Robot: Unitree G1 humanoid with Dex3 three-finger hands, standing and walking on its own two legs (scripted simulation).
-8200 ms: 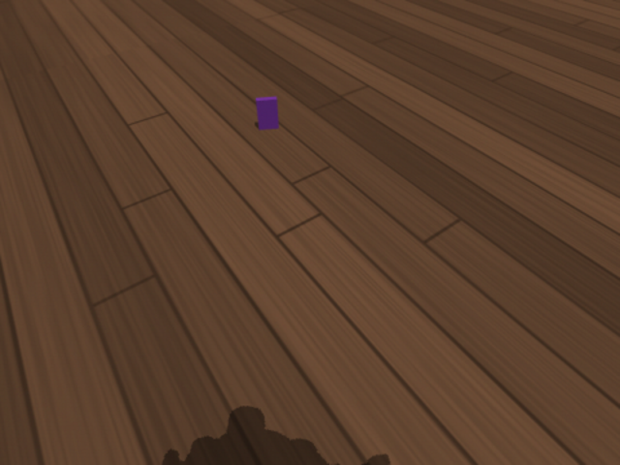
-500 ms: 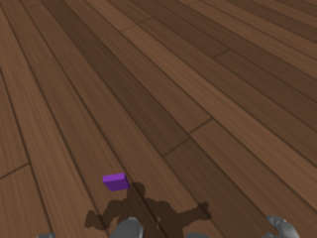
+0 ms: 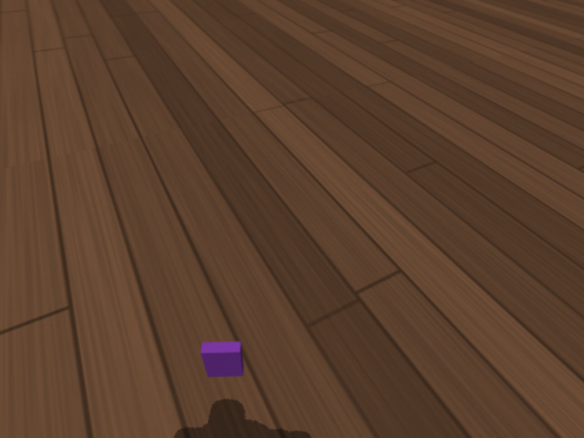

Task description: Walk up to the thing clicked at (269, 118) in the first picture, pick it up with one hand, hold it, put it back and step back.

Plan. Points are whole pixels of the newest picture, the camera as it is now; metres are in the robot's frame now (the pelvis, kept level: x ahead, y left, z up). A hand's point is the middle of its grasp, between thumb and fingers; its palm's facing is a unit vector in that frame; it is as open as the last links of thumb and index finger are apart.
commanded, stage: walk up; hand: left
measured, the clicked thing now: (223, 360) +0.51 +0.20 -0.67
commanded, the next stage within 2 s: none
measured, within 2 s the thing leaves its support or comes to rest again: neither
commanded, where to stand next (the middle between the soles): +0.13 +0.00 m, yaw -5 degrees
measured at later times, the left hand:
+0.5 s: hand out of the picture +0.13 +0.27 -0.14, palm faces -0.10 -0.88 -0.46, open 7.4 cm
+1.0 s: hand out of the picture +0.14 +0.25 -0.15, palm faces -0.18 -0.92 -0.36, open 7.4 cm
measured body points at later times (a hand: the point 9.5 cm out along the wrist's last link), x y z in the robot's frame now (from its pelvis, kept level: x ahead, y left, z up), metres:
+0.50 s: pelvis +0.02 +0.00 -0.01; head +0.08 -0.04 +0.43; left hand +0.13 +0.31 -0.11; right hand +0.10 -0.30 -0.16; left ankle +0.01 +0.15 -0.69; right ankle +0.10 -0.14 -0.73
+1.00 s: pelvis +0.04 -0.01 -0.01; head +0.05 +0.00 +0.44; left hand +0.15 +0.29 -0.12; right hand +0.02 -0.36 -0.11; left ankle +0.04 +0.14 -0.69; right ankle +0.01 -0.13 -0.73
